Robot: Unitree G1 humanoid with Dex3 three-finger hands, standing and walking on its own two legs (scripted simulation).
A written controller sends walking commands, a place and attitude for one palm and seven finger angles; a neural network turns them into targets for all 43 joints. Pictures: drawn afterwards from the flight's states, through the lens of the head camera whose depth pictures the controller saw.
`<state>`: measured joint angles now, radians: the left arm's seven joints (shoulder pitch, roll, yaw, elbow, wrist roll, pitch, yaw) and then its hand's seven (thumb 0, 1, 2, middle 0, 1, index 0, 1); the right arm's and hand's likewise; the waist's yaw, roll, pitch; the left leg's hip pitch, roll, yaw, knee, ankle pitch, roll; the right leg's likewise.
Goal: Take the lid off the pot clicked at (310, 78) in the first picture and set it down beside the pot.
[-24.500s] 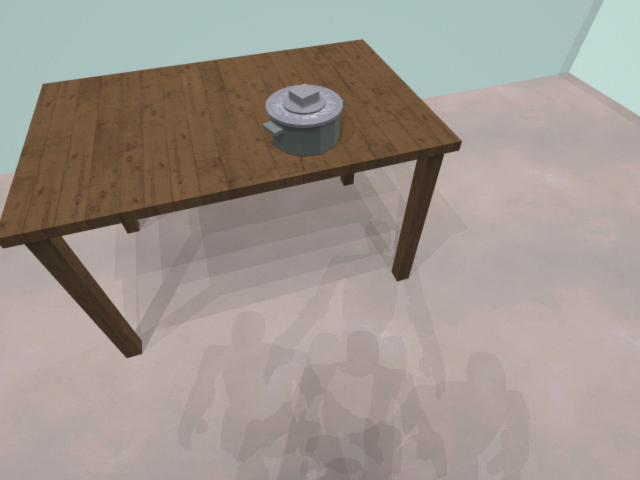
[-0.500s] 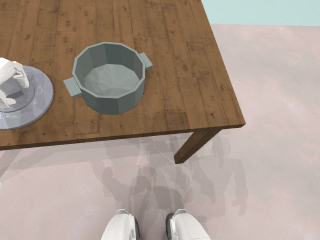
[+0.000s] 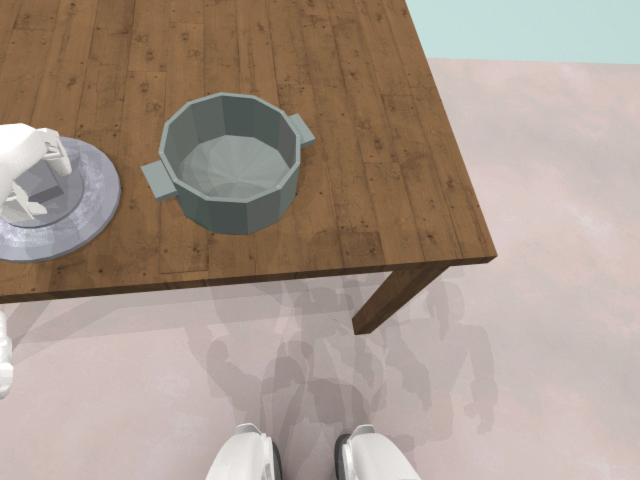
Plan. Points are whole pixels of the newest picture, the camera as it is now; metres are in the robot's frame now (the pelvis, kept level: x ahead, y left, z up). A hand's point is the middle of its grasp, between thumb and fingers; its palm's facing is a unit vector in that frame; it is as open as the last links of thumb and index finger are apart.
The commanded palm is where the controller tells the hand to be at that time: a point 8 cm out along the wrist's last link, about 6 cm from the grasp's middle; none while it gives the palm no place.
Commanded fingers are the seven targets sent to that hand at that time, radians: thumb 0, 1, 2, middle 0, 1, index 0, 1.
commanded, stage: open the fingers wide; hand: left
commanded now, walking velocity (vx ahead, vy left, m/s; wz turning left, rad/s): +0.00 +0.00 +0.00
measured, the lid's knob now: (30, 183) +0.49 +0.35 -0.02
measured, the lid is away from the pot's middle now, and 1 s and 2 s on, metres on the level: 0.26 0.26 0.26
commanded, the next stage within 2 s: raise the empty hand in 0.50 s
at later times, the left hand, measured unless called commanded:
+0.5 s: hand (21, 202) +0.45 +0.34 +0.00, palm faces -0.45 -0.13 -0.88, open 11.0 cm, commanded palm +0.48 +0.32 +0.05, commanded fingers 0.00 0.02 0.58 -0.32 -0.91 -0.32 -0.91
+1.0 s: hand out of the picture +0.44 +0.35 +0.03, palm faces -0.42 -0.15 -0.90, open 11.0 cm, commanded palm +0.47 +0.33 +0.09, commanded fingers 0.00 0.02 0.57 -0.32 -0.91 -0.32 -0.91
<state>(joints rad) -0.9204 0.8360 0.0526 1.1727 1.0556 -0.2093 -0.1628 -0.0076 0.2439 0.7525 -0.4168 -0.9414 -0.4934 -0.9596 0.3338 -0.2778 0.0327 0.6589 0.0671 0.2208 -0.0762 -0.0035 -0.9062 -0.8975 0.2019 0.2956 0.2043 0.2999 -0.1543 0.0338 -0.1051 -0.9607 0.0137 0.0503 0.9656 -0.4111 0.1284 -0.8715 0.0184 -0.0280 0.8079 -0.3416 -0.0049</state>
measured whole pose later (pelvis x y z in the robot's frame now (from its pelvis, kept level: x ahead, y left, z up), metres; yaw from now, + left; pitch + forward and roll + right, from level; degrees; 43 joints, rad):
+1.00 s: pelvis +0.01 +0.00 +0.01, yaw +1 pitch +20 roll -7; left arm -0.87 0.81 0.05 1.12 1.03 -0.20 -0.18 0.00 0.03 0.57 -0.33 -0.90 -0.33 -0.90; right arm 0.34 -0.27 0.02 0.69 0.07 0.21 -0.07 0.00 -0.91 -0.90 0.20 0.30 0.20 0.30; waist -0.14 0.03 -0.11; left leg -0.84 0.00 0.04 0.88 -0.38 0.12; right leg -0.75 0.01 -0.03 0.72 -0.32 -0.01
